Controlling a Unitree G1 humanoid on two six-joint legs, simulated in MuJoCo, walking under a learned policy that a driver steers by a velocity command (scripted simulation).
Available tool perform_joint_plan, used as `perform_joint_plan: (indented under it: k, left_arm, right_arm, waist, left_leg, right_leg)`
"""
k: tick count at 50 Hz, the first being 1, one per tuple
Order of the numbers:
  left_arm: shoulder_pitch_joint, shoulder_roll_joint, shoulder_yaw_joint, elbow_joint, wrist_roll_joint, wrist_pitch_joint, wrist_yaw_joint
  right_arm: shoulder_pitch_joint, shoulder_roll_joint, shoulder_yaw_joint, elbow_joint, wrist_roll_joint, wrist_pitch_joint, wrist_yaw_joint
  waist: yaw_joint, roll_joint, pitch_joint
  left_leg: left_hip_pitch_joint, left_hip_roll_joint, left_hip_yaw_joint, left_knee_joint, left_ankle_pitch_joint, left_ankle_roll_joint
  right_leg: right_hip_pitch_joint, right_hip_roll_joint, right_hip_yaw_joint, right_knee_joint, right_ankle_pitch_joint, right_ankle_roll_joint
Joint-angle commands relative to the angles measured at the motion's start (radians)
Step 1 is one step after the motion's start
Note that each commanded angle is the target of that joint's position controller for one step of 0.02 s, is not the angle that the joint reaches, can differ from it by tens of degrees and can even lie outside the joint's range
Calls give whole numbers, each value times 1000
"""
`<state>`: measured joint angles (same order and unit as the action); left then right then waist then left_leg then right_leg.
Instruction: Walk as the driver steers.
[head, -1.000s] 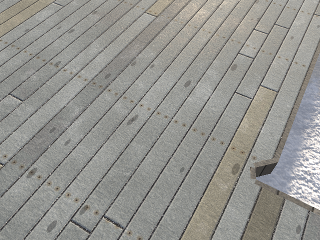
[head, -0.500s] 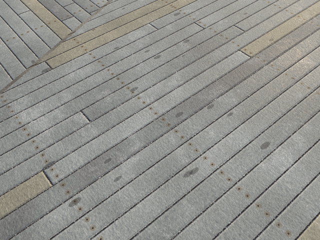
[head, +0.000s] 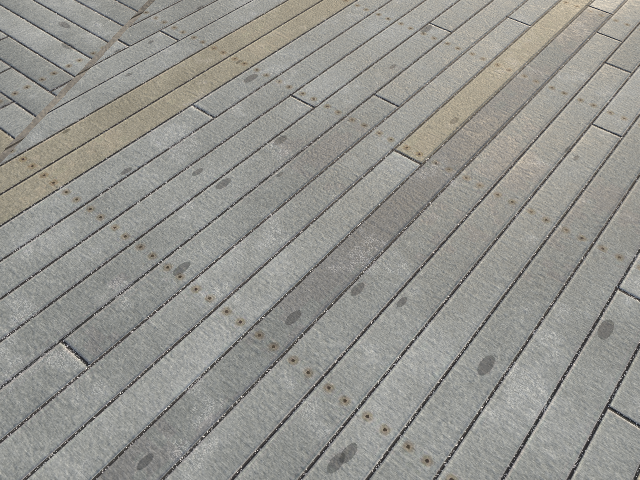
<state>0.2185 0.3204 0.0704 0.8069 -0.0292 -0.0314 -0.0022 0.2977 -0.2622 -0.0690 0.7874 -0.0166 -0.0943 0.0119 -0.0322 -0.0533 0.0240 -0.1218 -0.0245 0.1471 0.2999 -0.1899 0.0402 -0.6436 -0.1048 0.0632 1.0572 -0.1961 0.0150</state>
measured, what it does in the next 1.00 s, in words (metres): walks ahead, turning right: right foot, then left foot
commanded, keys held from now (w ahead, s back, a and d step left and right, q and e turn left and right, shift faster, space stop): w+e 0.76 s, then w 0.24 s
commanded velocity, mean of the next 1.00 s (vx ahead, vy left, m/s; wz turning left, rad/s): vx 0.50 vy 0.00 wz -0.50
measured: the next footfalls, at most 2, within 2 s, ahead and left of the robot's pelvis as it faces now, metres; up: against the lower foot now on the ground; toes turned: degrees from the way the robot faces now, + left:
right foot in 0.28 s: +0.30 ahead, -0.16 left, +0.00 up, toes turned -13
left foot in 0.76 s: +0.63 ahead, -0.04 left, +0.00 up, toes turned -30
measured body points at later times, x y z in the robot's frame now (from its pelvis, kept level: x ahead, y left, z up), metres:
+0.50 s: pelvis +0.27 -0.08 +0.00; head +0.30 -0.10 +0.45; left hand +0.43 +0.17 -0.11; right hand +0.36 -0.39 -0.10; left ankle +0.37 +0.09 -0.67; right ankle +0.27 -0.15 -0.75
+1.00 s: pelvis +0.55 -0.12 +0.00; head +0.57 -0.13 +0.45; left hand +0.82 +0.03 -0.10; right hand +0.44 -0.38 -0.12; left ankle +0.59 -0.02 -0.75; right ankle +0.51 -0.28 -0.68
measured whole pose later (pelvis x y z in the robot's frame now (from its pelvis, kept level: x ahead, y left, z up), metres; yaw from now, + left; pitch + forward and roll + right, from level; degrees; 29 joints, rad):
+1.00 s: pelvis +0.55 -0.12 +0.00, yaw -32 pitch +1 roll +1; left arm 0.21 0.30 0.06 0.68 -0.01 -0.04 0.00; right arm 0.32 -0.26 -0.06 0.83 0.00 -0.10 0.02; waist -0.05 -0.05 0.02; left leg -0.16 -0.04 0.04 0.33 -0.19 0.03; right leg -0.59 -0.06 0.07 0.98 -0.28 -0.01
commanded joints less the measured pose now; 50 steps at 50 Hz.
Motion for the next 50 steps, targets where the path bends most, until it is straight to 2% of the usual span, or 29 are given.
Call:
perform_joint_plan:
  k: [1, 5, 9, 11, 12, 13, 14, 15, 16, 17, 18, 19, 20, 21, 23, 28, 30, 33, 36, 37, 38, 39, 40, 41, 42, 43, 44, 46, 50]
  left_arm:
    - [5, 14, 1, -59, 5, -1, -11]
    - [-137, -5, -13, -110, 10, -7, -37]
    - [-220, 10, -12, -167, 9, -5, -58]
    - [-191, 37, 3, -181, 9, -1, -64]
    - [-125, 61, 18, -172, 7, 3, -63]
    - [7, 102, 43, -142, 4, 5, -56]
    - [179, 172, 80, -97, 3, 13, -39]
    - [199, 293, 103, -90, -5, 15, -21]
    - [202, 260, 85, -133, 5, -3, -28]
    - [175, 186, 64, -127, 13, -18, -31]
    - [131, 150, 55, -128, 9, -27, -30]
    - [59, 115, 44, -137, 7, -30, -28]
    - [13, 82, 31, -155, 19, -32, -23]
    - [-4, 88, 31, -168, 28, -32, -20]
    - [0, 101, 35, -166, 20, -36, -11]
    - [65, 139, 47, -145, 8, -26, 15]
    - [104, 142, 49, -132, 6, -20, 17]
    - [138, 129, 47, -118, 0, -12, 20]
    - [114, 119, 47, -124, 6, -4, 23]
    - [110, 84, 34, -131, 10, -5, 21]
    - [121, 22, 11, -148, 25, -8, 17]
    - [263, -31, -7, -176, -6, -18, 17]
    - [262, 71, 8, -142, -17, -20, 21]
    - [159, 122, 22, -146, -9, -17, 21]
    - [98, 113, 21, -157, 4, -15, 23]
    - [51, 99, 21, -171, 17, -19, 20]
    - [50, 81, 20, -177, 13, -20, 14]
    - [61, 44, 12, -174, 8, -19, 6]
    - [-38, 4, -12, -206, 24, -25, -4]
  right_arm:
    - [-78, -128, -31, -56, -2, -23, -13]
    - [-30, -168, -42, -24, 11, -9, -24]
    - [15, -195, -53, 10, 32, 20, -26]
    - [3, -223, -60, 10, 38, 35, -31]
    - [-6, -236, -64, 7, 42, 44, -35]
    - [-23, -240, -62, 3, 46, 52, -37]
    - [-20, -221, -52, -7, 39, 49, -42]
    - [55, -78, -9, -60, -7, 29, -33]
    - [6, -102, 1, -80, 20, -14, -20]
    - [-99, -167, -16, -107, 61, -40, -7]
    - [-125, -157, -9, -115, 60, -54, -8]
    - [-125, -155, -12, -103, 35, -57, -16]
    - [-112, -167, -21, -94, 14, -48, -20]
    - [-98, -167, -24, -95, 10, -35, -17]
    - [-91, -141, -19, -97, 2, -16, -16]
    - [-273, -79, 8, -145, 4, -9, -8]
    - [-330, -88, 8, -161, 17, -14, 0]
    - [-352, -125, -4, -174, 25, -25, 10]
    - [-256, -156, -24, -152, 27, -39, 11]
    - [-162, -182, -38, -131, 17, -44, 5]
    - [-18, -234, -52, -119, 2, -46, -4]
    - [67, -315, -71, -77, -8, -32, 2]
    - [54, -220, -53, -82, 17, -29, 10]
    - [14, -156, -35, -87, 21, -24, 9]
    - [-31, -137, -25, -90, 11, -18, 9]
    - [-56, -116, -17, -81, 6, -14, 9]
    - [-66, -106, -11, -74, -1, -15, 7]
    - [-59, -100, -9, -56, 9, -21, 7]
    - [-37, -162, -24, -24, 26, -19, 2]
  waist:
    - [33, 108, 18]
    - [-21, 82, 61]
    - [-36, 88, 79]
    - [1, 122, 31]
    - [43, 140, -18]
    - [122, 133, -87]
    - [203, 86, -176]
    - [112, -188, -238]
    - [135, -134, -410]
    - [166, -55, -292]
    - [133, -5, -193]
    - [83, 48, -120]
    - [49, 43, -92]
    - [27, 14, -82]
    - [13, 28, -67]
    - [77, -8, -20]
    - [102, -22, -17]
    - [102, -37, -18]
    - [38, -75, -38]
    - [-9, -64, -98]
    - [-65, 46, -234]
    - [0, 386, -341]
    - [-23, 294, -276]
    - [-48, 198, -152]
    - [-36, 132, -89]
    - [-25, 118, -35]
    - [0, 146, -22]
    - [16, 164, -27]
    - [3, 129, -9]
  left_leg:
    - [3, 273, -105, -180, 247, 144]
    - [55, 283, -15, -187, 255, 125]
    - [201, 319, 27, -112, 377, 101]
    - [239, 319, 56, 7, 698, 79]
    - [242, 312, 69, 119, 857, 66]
    - [195, 284, 93, 302, 911, 42]
    - [8, 245, 100, 564, 733, -2]
    - [-451, 73, 69, 936, -149, -76]
    - [-614, -31, -192, 1119, -420, -80]
    - [-715, 33, -249, 1117, -337, -52]
    - [-704, 78, -244, 1032, -252, -31]
    - [-642, 115, -240, 932, -199, -33]
    - [-567, 137, -243, 873, -156, -38]
    - [-514, 139, -244, 844, -142, -50]
    - [-480, 136, -222, 747, -117, -81]
    - [-401, 65, -192, 366, 215, -115]
    - [-358, 38, -194, 284, 281, -114]
    - [-345, 30, -233, 205, 237, -92]
    - [-222, 26, -220, 154, 136, -43]
    - [-67, 51, -226, 137, 127, -10]
    - [180, 217, -386, 148, 55, 51]
    - [461, 427, -866, 42, -189, 221]
    - [427, 433, -962, -14, -427, 218]
    - [315, 384, -802, -25, -390, 175]
    - [206, 338, -673, -31, -255, 152]
    - [118, 299, -584, -50, -136, 150]
    - [61, 273, -519, -68, -54, 147]
    - [27, 250, -441, -101, 36, 158]
    - [13, 256, -342, -153, 165, 185]
  right_leg:
    - [-40, -32, 38, -125, 159, 5]
    - [-24, -14, -37, -321, 258, -19]
    - [-52, 11, -89, -411, 154, -65]
    - [44, 70, -148, -418, 53, -103]
    - [140, 111, -178, -414, 2, -126]
    - [319, 158, -194, -460, 19, -158]
    - [616, 149, -112, -507, 65, -202]
    - [958, -114, 397, -558, -18, -366]
    - [1073, -240, 807, -742, -176, -479]
    - [1013, -216, 674, -777, -141, -412]
    - [879, -171, 539, -769, -79, -370]
    - [728, -128, 435, -772, 33, -335]
    - [624, -99, 366, -794, 129, -321]
    - [553, -92, 354, -811, 198, -331]
    - [472, -69, 285, -828, 293, -331]
    - [363, 25, 175, -826, 192, -252]
    - [365, 17, 206, -816, 123, -236]
    - [452, -17, 294, -739, 61, -218]
    - [486, -21, 354, -631, 94, -186]
    - [456, 27, 323, -519, 132, -156]
    - [342, 92, 238, -242, 3, -118]
    - [-1, 220, 108, 74, -395, -52]
    - [-125, 143, 137, 205, -372, -39]
    - [-149, 114, 123, 234, -278, -35]
    - [-121, 85, 91, 218, -214, -31]
    - [-105, 64, 89, 164, -169, -32]
    - [-60, 41, 86, 123, -141, -34]
    - [-22, 30, 58, 42, -131, -32]
    - [-27, 3, 6, -189, 1, -13]
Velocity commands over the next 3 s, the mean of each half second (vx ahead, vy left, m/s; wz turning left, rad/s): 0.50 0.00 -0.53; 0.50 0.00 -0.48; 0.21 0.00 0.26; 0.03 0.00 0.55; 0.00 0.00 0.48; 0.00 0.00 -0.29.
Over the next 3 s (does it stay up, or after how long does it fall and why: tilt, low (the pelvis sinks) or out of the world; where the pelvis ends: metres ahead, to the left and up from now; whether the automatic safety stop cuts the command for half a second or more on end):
stays up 0.69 -0.23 -0.02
